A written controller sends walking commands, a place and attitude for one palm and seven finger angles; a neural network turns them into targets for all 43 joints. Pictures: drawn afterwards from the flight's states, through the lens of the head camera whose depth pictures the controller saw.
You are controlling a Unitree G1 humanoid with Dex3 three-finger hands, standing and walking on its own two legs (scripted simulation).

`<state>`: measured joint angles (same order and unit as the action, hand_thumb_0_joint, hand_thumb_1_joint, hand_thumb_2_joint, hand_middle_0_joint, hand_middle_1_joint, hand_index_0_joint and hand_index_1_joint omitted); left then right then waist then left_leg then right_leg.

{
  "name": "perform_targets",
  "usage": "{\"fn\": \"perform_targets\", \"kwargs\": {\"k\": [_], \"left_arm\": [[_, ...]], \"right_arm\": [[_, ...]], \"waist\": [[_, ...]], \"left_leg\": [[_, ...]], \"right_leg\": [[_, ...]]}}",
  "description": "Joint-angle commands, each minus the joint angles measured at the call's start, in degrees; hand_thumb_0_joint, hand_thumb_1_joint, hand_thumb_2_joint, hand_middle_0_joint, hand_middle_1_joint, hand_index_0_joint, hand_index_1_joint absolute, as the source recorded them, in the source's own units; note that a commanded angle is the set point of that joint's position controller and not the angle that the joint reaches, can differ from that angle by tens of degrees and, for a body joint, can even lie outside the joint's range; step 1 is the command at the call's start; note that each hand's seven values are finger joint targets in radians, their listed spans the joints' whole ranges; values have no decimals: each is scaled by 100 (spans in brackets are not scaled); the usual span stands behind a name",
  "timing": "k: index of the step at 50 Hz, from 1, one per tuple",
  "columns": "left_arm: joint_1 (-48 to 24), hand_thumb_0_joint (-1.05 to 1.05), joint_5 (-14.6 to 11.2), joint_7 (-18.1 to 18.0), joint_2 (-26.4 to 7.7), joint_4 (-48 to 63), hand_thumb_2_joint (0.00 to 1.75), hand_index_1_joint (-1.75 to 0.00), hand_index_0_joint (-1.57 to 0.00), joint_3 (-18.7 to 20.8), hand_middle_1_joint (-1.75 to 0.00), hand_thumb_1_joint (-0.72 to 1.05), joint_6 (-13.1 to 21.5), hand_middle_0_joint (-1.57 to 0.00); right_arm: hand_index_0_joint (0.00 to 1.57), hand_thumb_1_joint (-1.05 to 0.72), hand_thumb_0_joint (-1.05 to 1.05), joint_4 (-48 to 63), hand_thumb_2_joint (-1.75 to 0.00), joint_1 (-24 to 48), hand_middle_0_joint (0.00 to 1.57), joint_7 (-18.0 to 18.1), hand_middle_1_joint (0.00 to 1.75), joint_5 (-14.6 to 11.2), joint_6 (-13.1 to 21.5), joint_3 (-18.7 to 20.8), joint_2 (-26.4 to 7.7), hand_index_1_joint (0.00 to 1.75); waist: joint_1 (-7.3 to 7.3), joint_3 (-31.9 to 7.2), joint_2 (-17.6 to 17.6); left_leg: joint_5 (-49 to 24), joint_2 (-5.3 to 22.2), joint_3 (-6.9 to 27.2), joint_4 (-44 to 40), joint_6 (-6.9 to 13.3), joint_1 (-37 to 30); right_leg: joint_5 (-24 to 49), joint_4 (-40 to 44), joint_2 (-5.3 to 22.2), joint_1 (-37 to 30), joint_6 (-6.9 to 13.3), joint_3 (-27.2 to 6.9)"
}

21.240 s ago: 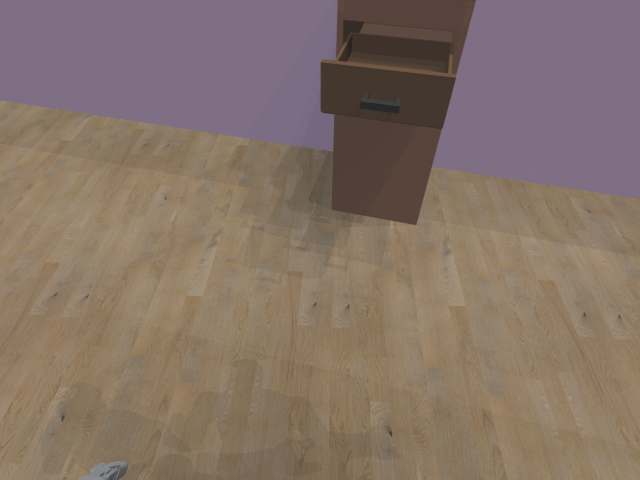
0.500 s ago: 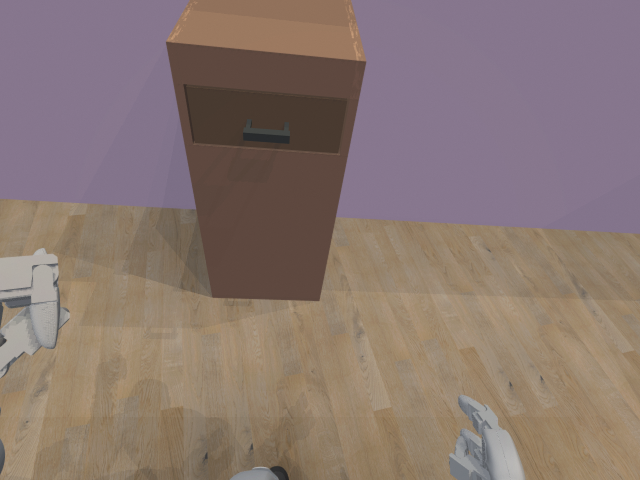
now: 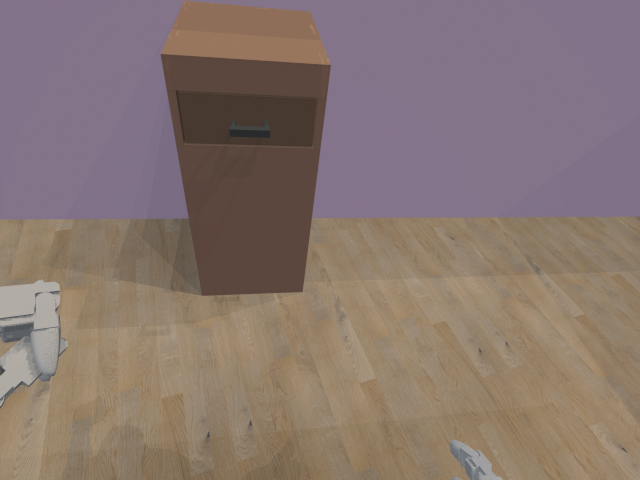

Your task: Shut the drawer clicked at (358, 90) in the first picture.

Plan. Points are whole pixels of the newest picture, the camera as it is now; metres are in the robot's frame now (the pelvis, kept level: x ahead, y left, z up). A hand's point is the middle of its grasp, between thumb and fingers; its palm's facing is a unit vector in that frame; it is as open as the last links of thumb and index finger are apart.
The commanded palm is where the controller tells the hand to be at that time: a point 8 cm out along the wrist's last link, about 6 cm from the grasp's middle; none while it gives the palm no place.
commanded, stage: stop stepping back and stand still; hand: left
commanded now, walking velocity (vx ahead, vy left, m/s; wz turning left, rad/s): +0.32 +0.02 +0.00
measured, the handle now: (250, 127) +0.94 +0.17 -0.03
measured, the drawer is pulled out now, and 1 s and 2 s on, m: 0.00 0.00 0.00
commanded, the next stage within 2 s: let the arm hang, fingers relaxed in 1.14 s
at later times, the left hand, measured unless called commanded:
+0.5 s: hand (11, 392) +0.15 +0.24 +0.19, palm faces +0.40 -0.74 -0.53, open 3.2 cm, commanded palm +0.08 +0.28 +0.18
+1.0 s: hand (55, 344) +0.20 +0.24 +0.17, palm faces +0.35 -0.79 -0.51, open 3.2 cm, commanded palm +0.13 +0.29 +0.18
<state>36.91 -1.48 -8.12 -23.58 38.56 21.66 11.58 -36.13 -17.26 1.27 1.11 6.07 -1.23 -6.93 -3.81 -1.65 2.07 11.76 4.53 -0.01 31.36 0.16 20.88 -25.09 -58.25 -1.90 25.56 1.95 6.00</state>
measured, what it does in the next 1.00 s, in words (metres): steps on the spot: right foot, then left foot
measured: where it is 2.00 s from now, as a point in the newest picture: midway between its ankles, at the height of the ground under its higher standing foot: outside the picture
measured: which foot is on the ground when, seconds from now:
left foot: down 0.00-0.06, up 0.08-0.28, down 0.30-1.00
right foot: up 0.00-0.06, down 0.08-1.00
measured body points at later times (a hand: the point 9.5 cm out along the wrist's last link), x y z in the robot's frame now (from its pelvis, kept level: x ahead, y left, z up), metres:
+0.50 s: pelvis -0.03 +0.00 -0.01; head -0.02 +0.00 +0.44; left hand +0.12 +0.28 +0.21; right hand +0.15 -0.21 -0.09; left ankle +0.01 +0.14 -0.74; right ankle -0.01 -0.10 -0.73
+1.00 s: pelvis +0.02 +0.00 +0.00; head +0.05 +0.00 +0.45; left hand +0.17 +0.28 +0.19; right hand +0.21 -0.22 -0.08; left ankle +0.01 +0.12 -0.74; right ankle +0.01 -0.10 -0.74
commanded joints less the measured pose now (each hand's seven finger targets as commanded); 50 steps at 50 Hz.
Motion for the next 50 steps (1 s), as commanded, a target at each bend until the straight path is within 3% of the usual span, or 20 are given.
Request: {"fn": "perform_targets", "kwargs": {"k": [1, 2, 3, 4, 5, 7, 13, 14, 15, 17, 19, 23, 24, 26, 28, 33, 36, 38, 44, 50], "left_arm": [[133, 0, -65, -193, -939, 1021, 90, -160, -140, 836, -160, 90, 196, -140], [-102, 0, -34, -139, -944, 846, 90, -160, -140, 868, -160, 90, 122, -140], [-272, 0, -56, -140, -964, 606, 90, -160, -140, 900, -160, 90, 90, -140], [-941, 0, -149, -73, -1330, 1013, 90, -160, -140, 1103, -160, 90, 223, -140], [-993, 0, -122, -176, -1587, 624, 90, -160, -140, 1466, -160, 90, 350, -140], [-776, 0, -74, -21, -618, -46, 90, -160, -140, 576, -160, 90, 279, -140], [-978, 0, -7, -227, -587, 718, 90, -160, -140, 274, -160, 90, 451, -140], [-1063, 0, -26, -226, -675, 1084, 90, -160, -140, 373, -160, 90, 531, -140], [-1120, 0, -8, -246, -767, 1379, 90, -160, -140, 534, -160, 90, 601, -140], [-892, 0, 24, -240, -1033, 1184, 90, -160, -140, 924, -160, 90, 669, -140], [-236, 0, -6, -193, -1014, 1112, 90, -160, -140, 1048, -160, 90, 607, -140], [398, 0, -94, -184, -632, 638, 90, -160, -140, 877, -160, 90, 437, -140], [281, 0, -86, -188, -663, 512, 90, -160, -140, 839, -160, 90, 403, -140], [-8, 0, -147, -203, -966, 443, 90, -160, -140, 966, -160, 90, 315, -140], [-503, 0, -110, -212, -814, 510, 90, -160, -140, 813, -160, 90, 353, -140], [-410, 0, -32, -266, -691, 655, 90, -160, -140, 578, -160, 90, 468, -140], [-356, 0, -8, -238, -781, 1058, 90, -160, -140, 657, -160, 90, 606, -140], [-35, 0, -20, -188, -827, 812, 90, -160, -140, 802, -160, 90, 562, -140], [347, 0, -134, -153, -669, 618, 90, -160, -140, 709, -160, 90, 548, -140], [378, 0, -167, -174, -729, 563, 90, -160, -140, 722, -160, 90, 474, -140]], "right_arm": [[20, -90, 0, 972, -90, 1050, 20, 214, 30, 28, 157, 321, -982, 30], [20, -90, 0, 846, -90, 895, 20, 219, 30, -42, 106, 368, -929, 30], [20, -90, 0, 813, -90, 828, 20, 229, 30, -134, 42, 422, -907, 30], [20, -90, 0, 776, -90, 922, 20, 245, 30, -68, 98, 411, -1128, 30], [20, -90, 0, 729, -90, 863, 20, 255, 30, -34, 237, 389, -986, 30], [20, -90, 0, 650, -90, 873, 20, 299, 30, -124, 180, 536, -1154, 30], [20, -90, 0, 736, -90, 1106, 20, 524, 30, -33, 505, 366, -1020, 30], [20, -90, 0, 781, -90, 982, 20, 520, 30, -32, 542, 396, -1142, 30], [20, -90, 0, 859, -90, 925, 20, 488, 30, -37, 543, 422, -1238, 30], [20, -90, 0, 754, -90, 837, 20, 360, 30, -32, 592, 421, -1061, 30], [20, -90, 0, 801, -90, 851, 20, 231, 30, -102, 549, 455, -1010, 30], [20, -90, 0, 1026, -90, 952, 20, 197, 30, -115, 296, 429, -1068, 30], [20, -90, 0, 1058, -90, 1024, 20, 209, 30, -130, 224, 426, -1038, 30], [20, -90, 0, 1084, -90, 1024, 20, 226, 30, -118, 143, 468, -1018, 30], [20, -90, 0, 811, -90, 873, 20, 180, 30, -130, 178, 473, -1068, 30], [20, -90, 0, 808, -90, 1189, 20, 343, 30, -100, 269, 349, -1005, 30], [20, -90, 0, 939, -90, 1102, 20, 356, 30, -97, 342, 444, -1218, 30], [20, -90, 0, 894, -90, 1076, 20, 318, 30, -112, 367, 372, -1085, 30], [20, -90, 0, 962, -90, 975, 20, 223, 30, -199, 263, 441, -1075, 30], [20, -90, 0, 1093, -90, 1082, 20, 293, 30, -180, 92, 398, -1077, 30]], "waist": [[546, -236, -1651], [548, -204, -220], [446, -4, 1358], [261, 136, 876], [200, 8, 907], [188, 719, 500], [245, 281, 166], [240, 160, -630], [245, 129, -1770], [175, 211, -2039], [286, 171, -1366], [396, -27, -1455], [381, 71, -822], [320, 232, 1379], [190, -78, 702], [259, 8, 385], [432, -170, -969], [418, -195, -1391], [289, -589, -163], [321, -533, -372]], "left_leg": [[2520, 445, 307, -928, 93, 2168], [1887, -177, -444, 1001, 19, 1906], [1581, -550, -404, 3250, 45, 2379], [1000, -431, -72, 4640, -51, 2380], [1069, -97, 120, 4847, -73, 2287], [632, 179, 321, 3954, -9, 1896], [807, -264, -745, -437, 220, -1056], [1157, 143, -3, -966, 423, -1452], [898, 1067, 1582, -1400, 833, -1950], [1592, 1821, 2919, -2166, 1331, -1127], [1317, 1640, 1979, -1816, 1186, -677], [2390, 725, 131, -1140, 438, 1038], [2336, 428, -78, -348, 290, 1413], [1599, -428, -266, 2436, 28, 1514], [1293, -242, 52, 2804, -11, 1118], [263, -281, -431, -227, 110, -669], [-818, 712, 898, -976, 510, -1304], [-1021, 745, 911, -1172, 507, -906], [-1336, 66, -137, -184, 72, -798], [-1488, 120, -109, -545, 100, -1055]], "right_leg": [[-770, 2673, -190, -3253, 250, 217], [-515, 3756, 362, -2819, 432, -386], [-525, 4629, 1672, -2125, 930, -2533], [630, 4540, 2079, -1256, 1139, -2557], [-730, 4802, 2476, -854, 1368, -3232], [-2038, 4828, 2082, -93, 1103, -2873], [-844, 3343, 1241, -295, 544, -954], [-543, 2378, 891, -68, 307, -717], [-408, 1083, 278, 722, -27, -222], [-747, -486, 366, 992, -104, -622], [-340, 69, 602, 511, -111, -761], [128, 2280, 157, -2148, -99, 51], [-125, 2951, 312, -2360, -9, -395], [-693, 4836, 2040, -1413, 775, -3448], [104, 4520, 2043, -1376, 847, -3017], [1270, 3641, 1365, -1051, 413, -1183], [1146, 2720, 531, -815, -171, -720], [1182, 2579, 355, -1134, -264, -460], [3607, 3314, 811, -2063, -39, -1085], [3330, 3317, 667, -1875, -132, -854]]}}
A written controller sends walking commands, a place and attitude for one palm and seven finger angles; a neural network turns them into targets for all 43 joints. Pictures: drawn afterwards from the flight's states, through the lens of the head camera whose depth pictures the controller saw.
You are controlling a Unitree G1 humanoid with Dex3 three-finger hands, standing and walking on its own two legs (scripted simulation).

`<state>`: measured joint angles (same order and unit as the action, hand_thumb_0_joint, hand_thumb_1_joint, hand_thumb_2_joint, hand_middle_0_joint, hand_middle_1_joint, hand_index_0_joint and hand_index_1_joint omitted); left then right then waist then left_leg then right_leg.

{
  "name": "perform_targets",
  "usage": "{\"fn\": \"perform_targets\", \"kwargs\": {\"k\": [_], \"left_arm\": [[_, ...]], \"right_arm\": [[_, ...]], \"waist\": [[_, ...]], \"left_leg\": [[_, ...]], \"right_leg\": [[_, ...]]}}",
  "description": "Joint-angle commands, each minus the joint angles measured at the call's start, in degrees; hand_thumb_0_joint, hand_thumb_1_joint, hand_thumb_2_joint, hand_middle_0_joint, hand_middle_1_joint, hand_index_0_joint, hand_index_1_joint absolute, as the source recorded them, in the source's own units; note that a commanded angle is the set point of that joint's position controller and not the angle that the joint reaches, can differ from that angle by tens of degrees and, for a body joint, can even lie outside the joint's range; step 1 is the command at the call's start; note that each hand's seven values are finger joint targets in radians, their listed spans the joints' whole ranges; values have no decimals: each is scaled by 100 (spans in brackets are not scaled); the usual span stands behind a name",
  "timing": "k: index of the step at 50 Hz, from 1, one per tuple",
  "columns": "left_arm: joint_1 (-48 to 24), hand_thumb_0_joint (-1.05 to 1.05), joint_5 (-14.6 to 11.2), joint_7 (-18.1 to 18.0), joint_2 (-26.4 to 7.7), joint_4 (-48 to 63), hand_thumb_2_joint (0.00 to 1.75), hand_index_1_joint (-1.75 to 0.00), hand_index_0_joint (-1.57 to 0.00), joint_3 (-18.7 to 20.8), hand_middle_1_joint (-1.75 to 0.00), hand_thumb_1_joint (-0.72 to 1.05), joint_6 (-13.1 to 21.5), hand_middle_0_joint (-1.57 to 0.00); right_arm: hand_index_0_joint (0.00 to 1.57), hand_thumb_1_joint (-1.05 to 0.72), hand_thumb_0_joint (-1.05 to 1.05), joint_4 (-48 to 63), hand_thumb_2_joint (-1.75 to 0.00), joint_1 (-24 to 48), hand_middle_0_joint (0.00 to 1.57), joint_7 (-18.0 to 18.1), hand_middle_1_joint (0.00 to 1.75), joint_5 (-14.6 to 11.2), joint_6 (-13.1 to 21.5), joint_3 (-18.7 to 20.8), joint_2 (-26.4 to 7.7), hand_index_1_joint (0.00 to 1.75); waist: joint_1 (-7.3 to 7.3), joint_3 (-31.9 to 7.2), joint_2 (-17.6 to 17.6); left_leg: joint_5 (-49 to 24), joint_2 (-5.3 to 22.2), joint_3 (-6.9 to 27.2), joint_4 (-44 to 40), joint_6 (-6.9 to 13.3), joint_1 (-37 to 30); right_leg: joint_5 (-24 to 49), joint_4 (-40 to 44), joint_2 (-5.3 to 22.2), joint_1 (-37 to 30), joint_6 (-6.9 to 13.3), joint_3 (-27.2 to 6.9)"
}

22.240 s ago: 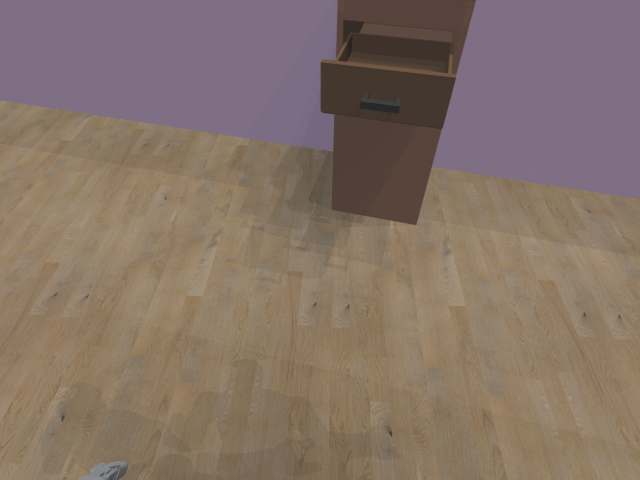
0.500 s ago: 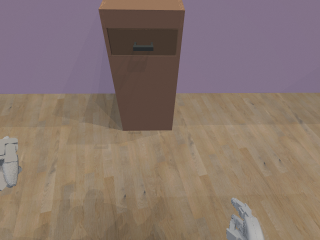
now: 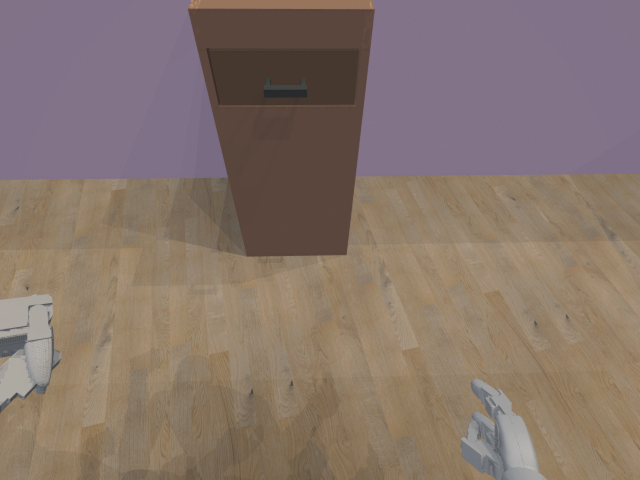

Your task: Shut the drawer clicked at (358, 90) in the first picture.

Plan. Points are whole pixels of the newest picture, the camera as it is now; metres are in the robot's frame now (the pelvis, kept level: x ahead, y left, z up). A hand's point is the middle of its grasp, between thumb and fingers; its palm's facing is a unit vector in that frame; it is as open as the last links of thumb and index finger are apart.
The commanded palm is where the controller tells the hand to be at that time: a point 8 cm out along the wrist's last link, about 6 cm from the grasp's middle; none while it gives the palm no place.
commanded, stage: stop stepping back and stand still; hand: left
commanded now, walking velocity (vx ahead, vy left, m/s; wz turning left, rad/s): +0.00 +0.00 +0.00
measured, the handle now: (285, 86) +0.93 +0.12 -0.03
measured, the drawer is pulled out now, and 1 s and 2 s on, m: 0.00 0.00 0.00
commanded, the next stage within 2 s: let the arm hang, fingers relaxed in 0.14 s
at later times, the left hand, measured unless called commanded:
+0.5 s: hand out of the picture +0.07 +0.21 -0.16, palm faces -0.02 -0.97 -0.22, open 3.1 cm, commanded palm none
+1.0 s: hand out of the picture -0.05 +0.20 -0.17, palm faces +0.03 -0.98 -0.19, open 6.9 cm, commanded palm none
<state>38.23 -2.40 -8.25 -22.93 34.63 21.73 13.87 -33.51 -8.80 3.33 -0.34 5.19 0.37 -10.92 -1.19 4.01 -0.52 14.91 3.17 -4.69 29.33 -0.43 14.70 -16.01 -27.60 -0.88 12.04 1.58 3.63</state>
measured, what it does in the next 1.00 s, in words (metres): stands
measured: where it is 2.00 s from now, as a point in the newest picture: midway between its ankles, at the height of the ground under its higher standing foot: outside the picture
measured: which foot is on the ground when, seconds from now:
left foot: down 0.00-1.00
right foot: down 0.00-1.00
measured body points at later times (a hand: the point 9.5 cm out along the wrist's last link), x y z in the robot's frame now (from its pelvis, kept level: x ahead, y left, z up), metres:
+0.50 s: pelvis -0.02 +0.02 +0.00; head +0.00 +0.02 +0.44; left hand +0.08 +0.26 -0.14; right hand +0.08 -0.23 -0.14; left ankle +0.00 +0.12 -0.74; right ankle -0.02 -0.10 -0.74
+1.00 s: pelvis -0.02 +0.04 +0.00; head -0.01 +0.03 +0.45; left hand -0.05 +0.26 -0.15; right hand -0.06 -0.16 -0.16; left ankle +0.00 +0.12 -0.74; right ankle -0.02 -0.10 -0.74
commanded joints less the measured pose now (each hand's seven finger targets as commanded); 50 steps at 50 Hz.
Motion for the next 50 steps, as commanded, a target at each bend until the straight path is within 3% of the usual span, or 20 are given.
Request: {"fn": "perform_targets", "kwargs": {"k": [1, 11, 12, 13, 14, 16, 18, 22, 26, 27, 30, 34, 42, 50], "left_arm": [[234, 0, -72, -168, -812, 957, 90, -160, -140, 731, -160, 90, 238, -140], [23, 0, -49, -159, -702, 856, 90, -160, -140, 551, -160, 90, 165, -140], [-953, 0, 526, 711, -201, -3894, 90, -160, -140, -1593, -160, 90, -678, -140], [-925, 0, 438, 820, 5, -4012, 90, -156, -136, -1517, -156, 90, -1103, -136], [-1062, 0, 434, 822, 219, -4251, 90, -151, -132, -1557, -151, 90, -1190, -132], [-1527, 0, 432, 825, 170, -4872, 90, -143, -124, -1648, -143, 90, -1252, -124], [-1993, 0, 428, 794, 116, -5630, 90, -134, -116, -1731, -134, 90, -1302, -116], [-2273, 0, 350, 720, 258, -7189, 90, -117, -100, -1916, -117, 90, -1434, -100], [-2193, 0, 305, 704, 353, -8332, 90, -99, -84, -1991, -99, 90, -1413, -84], [-2162, 0, 298, 698, 426, -8514, 90, -95, -80, -1988, -95, 90, -1414, -80], [-2100, 0, 305, 704, 474, -8965, 90, -82, -68, -2010, -82, 90, -1401, -68], [-1966, 0, 291, 687, 575, -9386, 90, -65, -52, -2063, -65, 90, -1364, -52], [-1715, 0, 291, 622, 823, -9871, 90, -30, -20, -2103, -30, 90, -1374, -20], [-1629, 0, 315, 588, 1040, -9946, 90, -30, -20, -2062, -30, 90, -1374, -20]], "right_arm": [[20, -90, 0, 843, -90, 254, 20, 100, 30, -32, 166, 231, -671, 30], [20, -90, 0, 850, -90, 262, 20, 157, 30, -20, 159, 230, -709, 30], [20, -90, 0, -522, -90, 535, 20, -451, 30, -38, 458, 511, -1872, 30], [20, -90, 0, -485, -90, 35, 20, -443, 30, -67, 150, 538, -1466, 30], [20, -90, 0, -473, -90, -165, 20, -430, 30, -4, -7, 424, -1265, 30], [20, -90, 0, -444, -90, -129, 20, -398, 30, 87, -183, 301, -1205, 30], [20, -90, 0, -569, -90, -154, 20, -373, 30, 137, -303, 269, -1182, 30], [20, -90, 0, -1151, -90, -108, 20, -325, 30, 181, -460, 104, -929, 30], [20, -90, 0, -1722, -90, -273, 20, -272, 30, 152, -518, 57, -730, 30], [20, -90, 0, -1851, -90, -366, 20, -257, 30, 160, -539, 66, -661, 30], [20, -90, 0, -2143, -90, -639, 20, -229, 30, 141, -559, 89, -577, 30], [20, -90, 0, -2483, -90, -1015, 20, -190, 30, 116, -536, 112, -497, 30], [20, -90, 0, -2920, -90, -1403, 20, -143, 30, 94, -511, 96, -245, 30], [20, -90, 0, -3053, -90, -1508, 20, -130, 30, 114, -492, 113, -63, 30]], "waist": [[71, -1061, -158], [88, -966, -160], [-124, -633, -248], [-37, -1047, -151], [2, -1125, 127], [44, -913, 912], [18, -784, 1252], [118, -591, -39], [142, -376, -572], [132, -315, -846], [109, -253, -640], [77, -335, -168], [82, 49, -8], [92, 230, -11]], "left_leg": [[-1768, 276, 392, -399, 177, -444], [-1380, 235, 385, -550, 178, -461], [-2054, 389, 506, 439, 228, 32], [-2020, 387, 432, 302, 173, -244], [-1399, 425, 576, 277, 258, -57], [-939, 378, 755, 195, 391, 182], [-1130, 263, 728, 134, 357, 89], [-1257, 346, 794, -534, 329, 74], [-218, 290, 758, -900, 273, 42], [85, 293, 752, -1002, 269, 76], [434, 295, 785, -1118, 272, 73], [155, 346, 787, -1123, 312, -214], [93, 363, 781, -1268, 343, -192], [331, 349, 802, -1383, 349, -68]], "right_leg": [[2272, 278, 526, -483, -108, -599], [1870, 503, 464, -429, -132, -595], [2535, -377, 952, 367, -1, -272], [2072, -180, 879, 401, 21, -645], [1570, -159, 849, 382, 43, -498], [1343, -66, 813, 377, 70, -525], [1491, -48, 861, 338, 161, -601], [815, 60, 651, -5, -4, -531], [178, 559, 628, -49, 41, -599], [67, 644, 611, -49, 66, -596], [-10, 832, 612, -76, 83, -545], [151, 859, 632, -17, 83, -477], [140, 800, 635, 135, 41, -412], [107, 735, 594, 215, 4, -411]]}}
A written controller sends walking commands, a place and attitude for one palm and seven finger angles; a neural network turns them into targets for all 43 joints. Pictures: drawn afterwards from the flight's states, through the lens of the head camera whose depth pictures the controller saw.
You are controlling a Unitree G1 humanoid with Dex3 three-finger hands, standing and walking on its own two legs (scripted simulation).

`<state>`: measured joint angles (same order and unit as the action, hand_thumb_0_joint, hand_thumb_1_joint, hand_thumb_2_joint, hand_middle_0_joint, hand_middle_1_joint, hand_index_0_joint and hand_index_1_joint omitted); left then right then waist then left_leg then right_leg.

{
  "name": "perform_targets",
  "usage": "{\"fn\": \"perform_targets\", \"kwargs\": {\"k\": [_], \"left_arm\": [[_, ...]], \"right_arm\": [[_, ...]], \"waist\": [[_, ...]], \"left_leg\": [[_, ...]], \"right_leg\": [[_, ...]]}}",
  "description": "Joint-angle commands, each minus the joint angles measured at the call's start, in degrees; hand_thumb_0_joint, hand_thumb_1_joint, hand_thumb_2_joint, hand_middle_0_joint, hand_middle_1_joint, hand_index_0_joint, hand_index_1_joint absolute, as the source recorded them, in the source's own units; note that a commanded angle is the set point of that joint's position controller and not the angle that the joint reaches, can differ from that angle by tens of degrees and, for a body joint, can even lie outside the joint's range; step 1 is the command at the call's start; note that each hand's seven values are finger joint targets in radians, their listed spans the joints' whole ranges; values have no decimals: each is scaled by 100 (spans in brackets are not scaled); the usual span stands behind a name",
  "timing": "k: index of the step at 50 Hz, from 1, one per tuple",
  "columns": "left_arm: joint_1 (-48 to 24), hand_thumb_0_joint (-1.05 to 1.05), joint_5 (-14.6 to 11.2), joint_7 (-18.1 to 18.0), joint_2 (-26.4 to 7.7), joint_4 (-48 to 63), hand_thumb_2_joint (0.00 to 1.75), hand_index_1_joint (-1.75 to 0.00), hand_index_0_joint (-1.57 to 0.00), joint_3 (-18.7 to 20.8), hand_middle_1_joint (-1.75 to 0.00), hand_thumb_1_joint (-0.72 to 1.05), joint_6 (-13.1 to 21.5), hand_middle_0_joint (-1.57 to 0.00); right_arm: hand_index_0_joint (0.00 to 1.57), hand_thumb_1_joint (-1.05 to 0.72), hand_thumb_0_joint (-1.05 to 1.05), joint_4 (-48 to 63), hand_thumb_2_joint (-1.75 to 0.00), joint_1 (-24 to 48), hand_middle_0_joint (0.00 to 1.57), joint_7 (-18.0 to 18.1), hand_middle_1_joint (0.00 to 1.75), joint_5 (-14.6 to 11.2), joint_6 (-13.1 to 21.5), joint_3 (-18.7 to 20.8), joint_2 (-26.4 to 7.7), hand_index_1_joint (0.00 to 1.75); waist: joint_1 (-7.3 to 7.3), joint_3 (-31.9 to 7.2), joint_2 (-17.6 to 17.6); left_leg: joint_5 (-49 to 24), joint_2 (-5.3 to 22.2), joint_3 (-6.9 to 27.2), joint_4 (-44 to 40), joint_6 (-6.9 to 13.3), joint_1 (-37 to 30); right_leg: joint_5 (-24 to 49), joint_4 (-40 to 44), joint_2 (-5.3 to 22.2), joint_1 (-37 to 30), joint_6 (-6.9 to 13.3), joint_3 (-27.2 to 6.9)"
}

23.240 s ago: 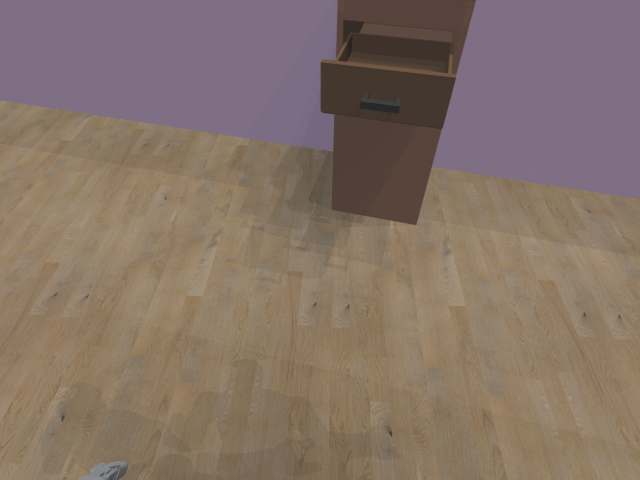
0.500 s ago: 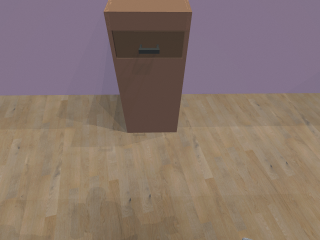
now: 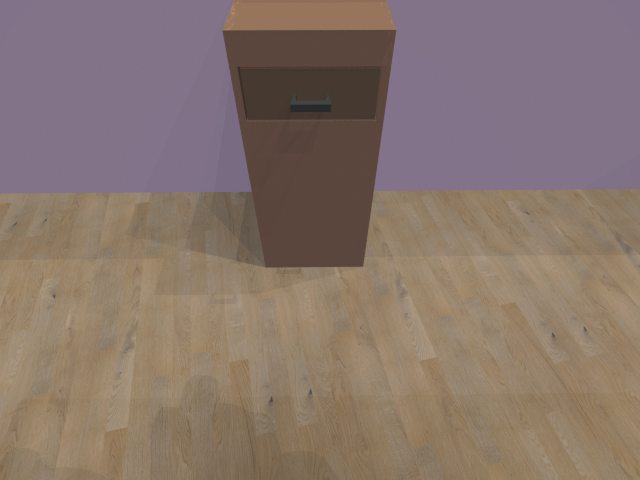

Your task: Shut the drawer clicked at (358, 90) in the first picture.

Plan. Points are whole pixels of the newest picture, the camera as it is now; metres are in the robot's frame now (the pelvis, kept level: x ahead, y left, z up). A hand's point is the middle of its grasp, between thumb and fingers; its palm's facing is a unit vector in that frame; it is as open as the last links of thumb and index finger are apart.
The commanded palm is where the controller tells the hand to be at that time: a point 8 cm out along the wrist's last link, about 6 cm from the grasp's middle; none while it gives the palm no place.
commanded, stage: let the arm hang, fingers relaxed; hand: left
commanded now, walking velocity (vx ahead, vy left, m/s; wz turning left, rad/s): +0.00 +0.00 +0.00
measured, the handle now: (310, 101) +0.95 +0.07 -0.04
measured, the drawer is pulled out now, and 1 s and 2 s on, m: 0.00 0.00 0.00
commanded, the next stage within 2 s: look to check the result in 0.34 s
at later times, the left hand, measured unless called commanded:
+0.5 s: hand out of the picture +0.00 +0.15 -0.17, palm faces +0.02 -0.98 -0.19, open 7.4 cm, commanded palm none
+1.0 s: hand out of the picture +0.04 +0.15 -0.17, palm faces +0.01 -0.98 -0.21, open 7.4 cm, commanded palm none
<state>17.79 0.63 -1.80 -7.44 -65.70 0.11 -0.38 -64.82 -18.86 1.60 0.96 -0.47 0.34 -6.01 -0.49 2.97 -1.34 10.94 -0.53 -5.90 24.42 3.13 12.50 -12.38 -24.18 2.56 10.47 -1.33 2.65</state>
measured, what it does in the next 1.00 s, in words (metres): stands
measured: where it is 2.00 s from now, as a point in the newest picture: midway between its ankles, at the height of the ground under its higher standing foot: outside the picture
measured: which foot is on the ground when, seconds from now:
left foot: down 0.00-1.00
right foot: down 0.00-1.00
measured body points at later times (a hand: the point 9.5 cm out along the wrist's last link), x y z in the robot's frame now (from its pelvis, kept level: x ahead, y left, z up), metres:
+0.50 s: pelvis +0.01 -0.01 +0.00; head +0.03 -0.02 +0.45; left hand +0.00 +0.20 -0.16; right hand -0.02 -0.22 -0.16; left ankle +0.03 +0.08 -0.74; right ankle +0.01 -0.14 -0.74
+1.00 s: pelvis +0.02 -0.03 +0.00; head +0.04 -0.04 +0.45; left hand +0.04 +0.20 -0.15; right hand +0.02 -0.25 -0.16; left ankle +0.03 +0.08 -0.74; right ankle +0.01 -0.14 -0.74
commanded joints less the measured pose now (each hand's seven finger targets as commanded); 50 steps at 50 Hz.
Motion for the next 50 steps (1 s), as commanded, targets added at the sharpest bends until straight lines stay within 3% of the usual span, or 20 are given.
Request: {"fn": "perform_targets", "kwargs": {"k": [1, 12, 28, 32, 34, 50], "left_arm": [[423, 0, 12, -60, -483, 86, 90, -30, -20, 99, -30, 90, 52, -20], [354, 0, 8, -61, -452, 122, 90, -30, -20, 137, -30, 90, 94, -20], [194, 0, -8, -58, -647, 113, 90, -30, -20, 161, -30, 90, 155, -20], [94, 0, -14, -55, -638, 87, 90, -30, -20, 156, -30, 90, 142, -20], [69, 0, -11, -51, -665, 88, 90, -30, -20, 154, -30, 90, 143, -20], [-162, 0, -19, -30, -849, 133, 90, -30, -20, 175, -30, 90, 180, -20]], "right_arm": [[20, -90, 0, 74, -90, -489, 20, 47, 30, -13, 78, 118, -545, 30], [20, -90, 0, 68, -90, -453, 20, 51, 30, -14, 103, 146, -470, 30], [20, -90, 0, 29, -90, -280, 20, 67, 30, -38, 129, 162, -673, 30], [20, -90, 0, -12, -90, -199, 20, 71, 30, -24, 120, 141, -660, 30], [20, -90, 0, -3, -90, -171, 20, 64, 30, -22, 105, 139, -678, 30], [20, -90, 0, -5, -90, 68, 20, 68, 30, -22, 141, 138, -890, 30]], "waist": [[18, 368, 43], [-6, 279, -11], [-8, 31, 150], [-21, 133, 8], [-21, 212, 99], [-18, -16, 117]], "left_leg": [[728, 718, 929, -901, -6, 132], [376, 663, 773, -731, -38, -27], [-452, 690, 658, -518, -66, -389], [-369, 701, 663, -586, -88, -378], [-309, 697, 645, -580, -105, -345], [-707, 745, 644, -605, -133, -538]], "right_leg": [[-249, 382, 247, 419, 294, -309], [-91, 443, 274, 415, 309, -387], [366, 531, 334, 190, 348, -444], [289, 585, 333, 191, 351, -457], [242, 630, 342, 222, 349, -460], [716, 646, 355, -35, 351, -490]]}}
